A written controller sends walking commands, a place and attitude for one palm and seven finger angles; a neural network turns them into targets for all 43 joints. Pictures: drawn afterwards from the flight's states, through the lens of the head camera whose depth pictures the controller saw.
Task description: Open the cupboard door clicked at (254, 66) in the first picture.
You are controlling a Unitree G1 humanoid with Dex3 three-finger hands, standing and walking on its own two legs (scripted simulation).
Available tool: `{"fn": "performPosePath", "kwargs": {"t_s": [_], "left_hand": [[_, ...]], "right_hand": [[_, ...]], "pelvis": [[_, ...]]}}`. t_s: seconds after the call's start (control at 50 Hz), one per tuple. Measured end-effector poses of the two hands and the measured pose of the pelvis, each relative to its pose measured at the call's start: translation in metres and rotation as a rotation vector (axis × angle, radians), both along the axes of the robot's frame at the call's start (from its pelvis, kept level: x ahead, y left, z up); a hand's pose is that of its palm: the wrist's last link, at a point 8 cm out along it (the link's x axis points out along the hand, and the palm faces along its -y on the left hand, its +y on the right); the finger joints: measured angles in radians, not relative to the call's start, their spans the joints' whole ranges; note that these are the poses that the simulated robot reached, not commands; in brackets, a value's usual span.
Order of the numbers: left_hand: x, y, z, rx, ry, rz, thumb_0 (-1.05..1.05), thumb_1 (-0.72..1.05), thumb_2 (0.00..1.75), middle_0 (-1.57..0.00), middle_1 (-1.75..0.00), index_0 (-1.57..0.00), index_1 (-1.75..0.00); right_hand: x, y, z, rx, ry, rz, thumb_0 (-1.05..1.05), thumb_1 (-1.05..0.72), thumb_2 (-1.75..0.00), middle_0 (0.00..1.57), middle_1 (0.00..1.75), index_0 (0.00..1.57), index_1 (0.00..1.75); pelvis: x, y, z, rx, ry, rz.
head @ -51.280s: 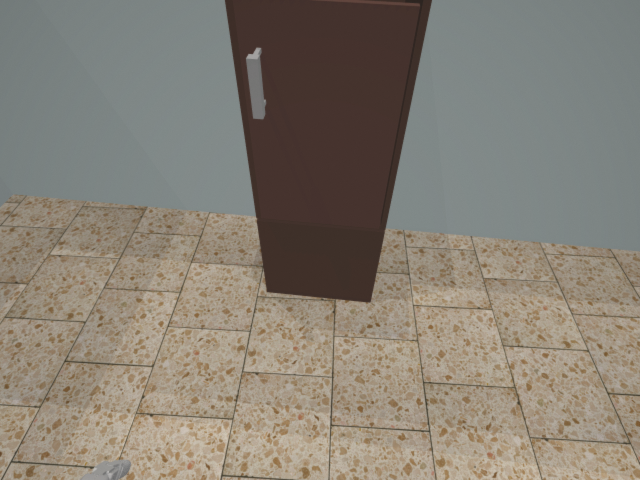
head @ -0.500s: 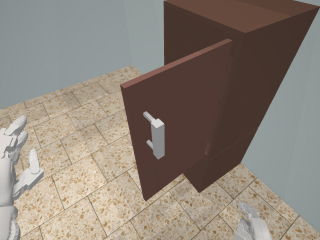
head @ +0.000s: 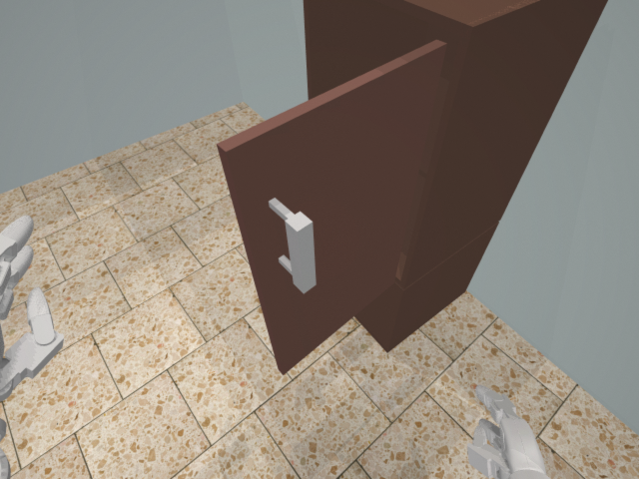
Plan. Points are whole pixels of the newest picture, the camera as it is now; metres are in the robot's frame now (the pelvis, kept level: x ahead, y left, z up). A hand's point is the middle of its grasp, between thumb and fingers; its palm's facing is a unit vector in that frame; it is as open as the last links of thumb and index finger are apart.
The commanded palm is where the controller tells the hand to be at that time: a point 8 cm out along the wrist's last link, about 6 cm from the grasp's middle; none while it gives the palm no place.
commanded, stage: step back with the hand held close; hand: left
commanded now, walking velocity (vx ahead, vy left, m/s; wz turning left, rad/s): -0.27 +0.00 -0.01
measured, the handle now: (291, 246) +0.38 +0.07 +0.08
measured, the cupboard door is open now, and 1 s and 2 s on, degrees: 94 94 94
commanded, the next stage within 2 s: stop stepping back and stand still in 0.92 s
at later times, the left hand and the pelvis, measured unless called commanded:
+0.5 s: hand (0, 431) +0.13 +0.27 +0.15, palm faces +0.42 -0.77 -0.48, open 7.4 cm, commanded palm +0.06 +0.31 +0.17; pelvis -0.08 +0.01 -0.02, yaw +0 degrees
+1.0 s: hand out of the picture +0.04 +0.22 +0.15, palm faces +0.28 -0.79 -0.55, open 7.4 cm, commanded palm -0.03 +0.27 +0.17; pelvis -0.18 -0.02 -0.01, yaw -2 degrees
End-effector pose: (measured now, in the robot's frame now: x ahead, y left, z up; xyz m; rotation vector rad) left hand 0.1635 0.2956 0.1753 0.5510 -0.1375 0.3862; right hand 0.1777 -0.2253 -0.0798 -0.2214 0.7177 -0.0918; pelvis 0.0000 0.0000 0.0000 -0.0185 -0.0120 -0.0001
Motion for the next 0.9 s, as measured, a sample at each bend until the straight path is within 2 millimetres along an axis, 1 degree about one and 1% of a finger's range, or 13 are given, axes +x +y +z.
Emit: {"fn": "performPosePath", "kwargs": {"t_s": [0.08,0.14,0.26,0.34,0.46,0.54,0.6,0.64,0.7,0.74,0.78,0.82,0.9], "left_hand": [[-0.008,-0.003,-0.011,0.003,0.072,-0.042,0.02,0.89,0.9,-0.21,-0.3,-0.21,-0.3],[-0.016,0.0,-0.013,0.017,0.084,-0.055,0.02,0.89,0.9,-0.21,-0.3,-0.22,-0.3],[-0.037,0.012,-0.005,0.058,0.013,-0.049,0.02,0.88,0.9,-0.22,-0.3,-0.22,-0.3],[-0.052,0.014,-0.001,0.081,-0.039,-0.036,0.02,0.88,0.9,-0.21,-0.3,-0.22,-0.3],[-0.072,0.011,-0.006,0.074,-0.089,-0.019,0.02,0.89,0.9,-0.21,-0.3,-0.22,-0.3],[-0.082,0.01,-0.012,0.035,-0.131,-0.049,0.02,0.88,0.9,-0.21,-0.3,-0.22,-0.3],[-0.089,0.016,-0.015,0.026,-0.148,-0.068,0.01,0.88,0.9,-0.21,-0.3,-0.22,-0.3],[-0.095,0.022,-0.012,0.049,-0.138,-0.058,0.02,0.88,0.9,-0.21,-0.3,-0.22,-0.3],[-0.105,0.029,0.002,0.083,-0.134,-0.028,0.02,0.88,0.9,-0.22,-0.3,-0.22,-0.3],[-0.113,0.031,0.011,0.091,-0.141,-0.015,0.02,0.88,0.9,-0.21,-0.3,-0.22,-0.3],[-0.12,0.028,0.015,0.083,-0.137,-0.012,0.02,0.88,0.9,-0.21,-0.3,-0.22,-0.3],[-0.125,0.021,0.014,0.062,-0.121,-0.02,0.02,0.89,0.9,-0.21,-0.3,-0.21,-0.3],[-0.133,0.0,0.005,0.031,-0.067,-0.061,0.02,0.89,0.9,-0.21,-0.3,-0.21,-0.3]], "right_hand": [[-0.013,-0.008,-0.003,-0.022,0.027,-0.045,0.01,-0.9,-0.9,0.2,0.3,0.21,0.3],[-0.025,-0.01,-0.004,-0.04,0.042,-0.069,0.01,-0.9,-0.9,0.2,0.3,0.21,0.29],[-0.047,-0.005,-0.002,-0.062,0.039,-0.073,0.01,-0.91,-0.9,0.2,0.3,0.21,0.29],[-0.058,0.002,-0.002,-0.055,0.009,-0.052,0.01,-0.91,-0.9,0.2,0.3,0.21,0.29],[-0.075,0.006,-0.008,-0.038,-0.014,-0.024,0.01,-0.9,-0.9,0.2,0.3,0.21,0.3],[-0.094,0.004,-0.012,-0.072,0.018,-0.028,0.01,-0.9,-0.9,0.2,0.3,0.21,0.3],[-0.109,0.006,-0.011,-0.106,0.04,-0.039,0.01,-0.9,-0.9,0.2,0.3,0.21,0.3],[-0.12,0.009,-0.009,-0.109,0.045,-0.046,0.01,-0.9,-0.9,0.2,0.3,0.21,0.3],[-0.134,0.017,-0.003,-0.085,0.064,-0.04,0.01,-0.9,-0.9,0.2,0.3,0.21,0.29],[-0.14,0.021,0.0,-0.067,0.071,-0.028,0.01,-0.9,-0.9,0.2,0.3,0.21,0.3],[-0.143,0.023,0.002,-0.051,0.067,-0.016,0.01,-0.9,-0.9,0.2,0.3,0.21,0.3],[-0.145,0.023,0.003,-0.039,0.055,-0.001,0.01,-0.9,-0.9,0.2,0.3,0.21,0.3],[-0.147,0.016,0.001,-0.013,0.012,0.025,0.01,-0.9,-0.9,0.2,0.3,0.21,0.3]], "pelvis": [[-0.009,0.005,-0.002,0.003,0.02,-0.005],[-0.017,0.008,-0.004,0.005,0.025,-0.006],[-0.036,0.013,-0.009,0.011,0.02,-0.005],[-0.05,0.013,-0.013,0.021,0.009,-0.006],[-0.069,0.01,-0.02,0.009,0.003,0.0],[-0.082,0.014,-0.025,-0.008,0.008,0.009],[-0.093,0.019,-0.027,-0.01,0.004,0.019],[-0.098,0.02,-0.023,-0.021,0.005,0.028],[-0.103,0.018,-0.012,-0.042,0.03,0.045],[-0.107,0.016,-0.006,-0.048,0.05,0.037],[-0.112,0.014,-0.002,-0.048,0.069,0.023],[-0.119,0.01,-0.001,-0.044,0.084,0.013],[-0.143,-0.001,-0.003,-0.022,0.103,-0.002]]}}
